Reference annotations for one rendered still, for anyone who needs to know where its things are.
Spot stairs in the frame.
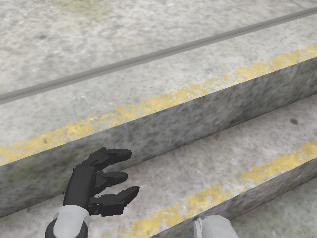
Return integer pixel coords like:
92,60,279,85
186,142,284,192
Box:
0,57,317,238

